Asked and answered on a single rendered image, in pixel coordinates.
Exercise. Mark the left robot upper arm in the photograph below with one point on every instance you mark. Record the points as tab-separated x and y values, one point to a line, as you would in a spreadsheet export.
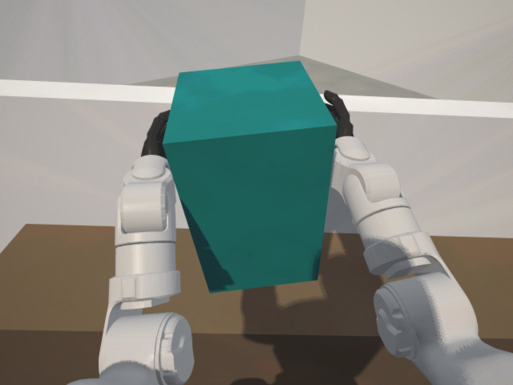
145	349

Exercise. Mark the right robot forearm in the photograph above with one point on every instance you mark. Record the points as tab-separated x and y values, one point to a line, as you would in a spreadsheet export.
394	243

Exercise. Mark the right robot upper arm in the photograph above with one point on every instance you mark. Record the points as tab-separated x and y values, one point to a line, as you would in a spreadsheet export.
428	320

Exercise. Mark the right robot hand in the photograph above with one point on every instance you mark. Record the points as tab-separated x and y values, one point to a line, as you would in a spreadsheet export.
339	114

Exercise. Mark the carton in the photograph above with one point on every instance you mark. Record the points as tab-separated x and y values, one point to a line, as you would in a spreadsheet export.
251	153

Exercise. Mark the pedestal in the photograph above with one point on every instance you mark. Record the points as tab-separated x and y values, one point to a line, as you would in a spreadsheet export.
54	292

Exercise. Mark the left robot hand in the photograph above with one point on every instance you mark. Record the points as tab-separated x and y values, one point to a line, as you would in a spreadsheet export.
155	136

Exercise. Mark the left robot forearm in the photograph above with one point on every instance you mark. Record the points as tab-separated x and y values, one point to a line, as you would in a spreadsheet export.
145	233

